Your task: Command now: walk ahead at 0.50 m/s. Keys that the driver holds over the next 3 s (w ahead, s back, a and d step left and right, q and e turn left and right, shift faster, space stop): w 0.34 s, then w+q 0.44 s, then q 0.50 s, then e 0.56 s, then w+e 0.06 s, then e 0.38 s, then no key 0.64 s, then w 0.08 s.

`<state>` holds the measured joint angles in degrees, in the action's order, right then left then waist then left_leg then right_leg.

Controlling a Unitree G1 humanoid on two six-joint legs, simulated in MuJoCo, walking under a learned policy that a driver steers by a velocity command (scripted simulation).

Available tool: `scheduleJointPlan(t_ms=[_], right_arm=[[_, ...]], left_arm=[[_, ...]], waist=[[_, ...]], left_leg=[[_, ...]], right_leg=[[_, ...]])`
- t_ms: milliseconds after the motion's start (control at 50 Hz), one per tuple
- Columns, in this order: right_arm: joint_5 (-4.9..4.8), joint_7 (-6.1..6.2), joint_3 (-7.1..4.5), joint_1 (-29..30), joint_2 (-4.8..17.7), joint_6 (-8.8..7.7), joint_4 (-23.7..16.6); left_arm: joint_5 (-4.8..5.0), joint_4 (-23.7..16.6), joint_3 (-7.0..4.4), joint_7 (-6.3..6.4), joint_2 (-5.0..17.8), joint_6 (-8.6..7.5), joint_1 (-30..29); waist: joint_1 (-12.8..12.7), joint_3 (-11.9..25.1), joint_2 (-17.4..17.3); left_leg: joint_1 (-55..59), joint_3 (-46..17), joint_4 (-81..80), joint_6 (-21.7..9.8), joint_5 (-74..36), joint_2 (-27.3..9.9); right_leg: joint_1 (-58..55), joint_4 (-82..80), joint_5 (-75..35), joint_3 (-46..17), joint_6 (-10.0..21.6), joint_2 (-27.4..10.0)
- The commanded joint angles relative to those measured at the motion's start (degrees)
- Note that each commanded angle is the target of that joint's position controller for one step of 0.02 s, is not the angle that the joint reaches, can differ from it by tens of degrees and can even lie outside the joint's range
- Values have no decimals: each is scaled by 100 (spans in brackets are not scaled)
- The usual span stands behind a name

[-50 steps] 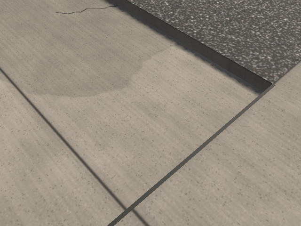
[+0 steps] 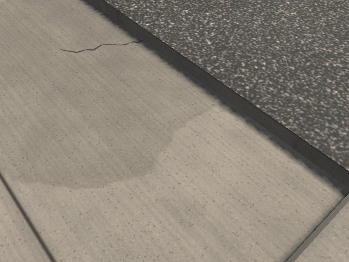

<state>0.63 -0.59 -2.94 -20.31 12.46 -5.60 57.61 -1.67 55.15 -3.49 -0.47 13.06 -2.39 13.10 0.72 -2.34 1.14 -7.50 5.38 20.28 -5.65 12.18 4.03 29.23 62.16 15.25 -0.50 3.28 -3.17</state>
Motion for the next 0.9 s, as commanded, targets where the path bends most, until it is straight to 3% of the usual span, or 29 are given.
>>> scheduleJointPlan(t_ms=[20, 100, 120, 180, 200, 300, 320, 340, 380, 400, 420, 440, 460, 480, 500, 520, 540, 560, 600, 640, 720, 760, 780, 800, 820, 840, 860, 880, 900], right_arm=[[-47, 32, -81, -278, 657, -133, -173], [-32, 34, -20, -518, 615, -41, -94], [16, 43, -33, -685, 682, -44, -9], [78, 51, -28, -825, 692, -23, -11], [121, 111, -18, -1072, 607, -64, 128], [208, 189, -84, -1345, 740, -65, 217], [225, 198, -75, -1410, 689, -90, 261], [216, 247, -62, -1236, 642, -86, 247], [136, 219, -65, -938, 740, -64, 229], [19, 121, 17, -1333, 452, -52, 310], [-57, 87, 72, -1557, 396, 0, 452], [-153, 92, 30, -1269, 676, 36, 449], [-243, 118, -22, -753, 899, 34, 321], [-352, 154, -30, -302, 860, 11, 129], [-405, 165, -66, -57, 902, -35, -24], [-397, 192, -57, -285, 767, -41, -30], [-246, 182, -22, -225, 598, -13, 35], [-11, 155, -42, 48, 543, 7, 43], [164, 39, 5, 228, 128, 92, -23], [207, -39, 14, 290, -8, 122, -128], [143, -218, 27, 408, 109, 4, -382], [190, -249, -7, 269, 296, 67, -386], [250, -284, -72, -133, 511, 104, -291], [350, -281, -150, -758, 701, 109, -36], [338, -159, -294, -1424, 1166, 54, 156], [312, -44, -253, -1506, 1329, -8, 138], [177, 48, -199, -1296, 1049, 28, -50], [119, 109, -151, -893, 915, 108, -206], [136, 225, -250, -123, 1264, 182, -551]], left_arm=[[-52, -285, -20, -66, 158, 119, -47], [13, -587, 82, -163, 70, 96, -961], [-17, -531, 67, -172, 147, 110, -884], [-39, -614, 22, -162, 366, 77, -1283], [-42, -727, -1, -149, 408, 25, -1540], [-52, -1040, -3, -144, 470, -97, -2298], [5, -1132, 2, -162, 422, -137, -2561], [-15, -1199, 53, -222, 333, -182, -2682], [-4, -895, 18, -274, 363, -226, -1964], [-27, -776, -58, -222, 560, -266, -1683], [-71, -629, -114, -193, 589, -283, -1255], [-167, -483, -151, -168, 598, -292, -603], [-279, -195, -239, -130, 775, -295, 298], [-319, -82, -268, -76, 909, -322, 772], [-296, -130, -223, -44, 933, -370, 771], [-231, -110, -227, -16, 1026, -437, 688], [-124, -103, -200, 18, 851, -484, 412], [-56, -48, -173, 64, 597, -556, 300], [26, 71, -118, 147, 360, -666, 136], [117, 182, -101, 206, 313, -758, 138], [293, 40, -42, 205, 350, -937, -418], [393, 48, -62, 244, 522, -934, -446], [387, -25, -88, 236, 578, -867, -554], [382, -64, -105, 232, 604, -763, -633], [341, -213, -170, 200, 647, -600, -379], [183, -302, -55, 278, 419, -455, 451], [37, -314, -9, 295, 460, -375, 565], [-33, -398, -6, 234, 509, -346, 556], [-12, -481, 13, 187, 449, -273, 812]], waist=[[-194, -197, -336], [27, -203, -484], [41, -115, -624], [192, -188, -472], [273, -307, -599], [515, -732, -444], [657, -893, -466], [620, -1056, -331], [422, -708, -119], [484, -353, 335], [343, 53, 392], [-155, 398, 365], [-729, 823, 568], [-949, 1255, 781], [-868, 1281, 586], [-699, 1293, 1172], [-551, 911, 1094], [-567, 484, 961], [-287, 18, 487], [-73, -101, 287], [349, -281, -49], [530, -424, -213], [772, -300, -400], [1082, -254, -847], [1209, -331, -2126], [676, 7, -2418], [677, 352, -1557], [400, 443, -725], [7, 931, -912]], left_leg=[[144, -1229, -1281, -808, -2346, -1571], [263, -779, -1311, -601, -2514, -1355], [508, -799, -1194, -629, -2693, -1500], [1001, -777, -967, -694, -2332, -1560], [1635, -967, -796, -679, -2092, -1708], [2367, -1138, -342, -673, -2418, -1960], [2401, -1095, -269, -621, -1930, -1722], [2043, -992, -293, -469, -1454, -1565], [1074, -908, 250, -364, -1759, -1385], [843, -933, 705, -239, -2247, -1144], [477, -880, 1401, -130, -2485, -1015], [-383, -757, 2448, 8, -2365, -867], [-1552, -685, 3931, 196, -969, -621], [-2170, -764, 5211, 221, 1283, -415], [-2310, -1055, 5224, 116, 1583, -565], [-2424, -1093, 5007, 128, 1407, -681], [-2535, -1018, 4373, 163, 945, -873], [-2451, -999, 4012, 179, 695, -988], [-2015, -723, 3193, 338, 38, -980], [-1900, -549, 2780, 431, -623, -1027], [-441, -475, 1288, 481, -3062, -921], [-223, -393, 1306, 383, -3241, -837], [251, -374, 1080, 311, -3067, -747], [864, -330, 967, 129, -2865, -532], [1106, -715, 572, -479, -5507, -741], [2151, -2078, 1061, -1287, -7023, -1870], [2252, -2644, 847, -1508, -6412, -2303], [1893, -2942, 684, -1513, -5544, -2297], [1502, -3964, 392, -1903, -3944, -2922]], right_leg=[[566, -722, -680, 31, -125, -230], [387, -1964, -1555, 321, -137, -135], [419, -1665, -1894, 269, -75, -177], [751, -1782, -1941, 345, 0, -140], [1378, -1887, -2316, -114, 50, -370], [1959, -2376, -1417, -43, 112, -338], [2067, -2805, -1773, 10, 115, -314], [1600, -3642, -2386, -114, 93, -386], [-318, -3973, -3044, 112, 152, -149], [-1077, -3896, -2718, 230, 238, 184], [-2129, -3814, -2259, 298, 319, 363], [-3501, -3971, -2312, 119, 392, 242], [-4883, -4121, -2658, -386, 497, -227], [-5279, -4159, -3423, -1062, 527, -1091], [-5046, -4043, -4792, -1127, 398, -1437], [-4851, -3974, -5638, -1217, 700, -1863], [-4303, -4240, -4682, -918, 709, -1573], [-3692, -4504, -3830, -652, 612, -1254], [-2693, -4911, -2784, -216, 599, -845], [-2238, -4917, -2567, 66, 736, -857], [-588, -4482, -1012, 615, 566, -802], [-363, -4042, -509, 657, 514, -871], [-310, -3390, -77, 769, 483, -674], [-62, -1984, 70, 1001, 392, -328], [208, 639, 1893, 1509, 96, 804], [1490, 1609, 2255, 539, 6, 777], [1892, 1875, 1898, 60, -125, 462], [1869, 1766, 1541, -152, -184, 236], [1847, 1797, 1418, -466, -259, 20]])
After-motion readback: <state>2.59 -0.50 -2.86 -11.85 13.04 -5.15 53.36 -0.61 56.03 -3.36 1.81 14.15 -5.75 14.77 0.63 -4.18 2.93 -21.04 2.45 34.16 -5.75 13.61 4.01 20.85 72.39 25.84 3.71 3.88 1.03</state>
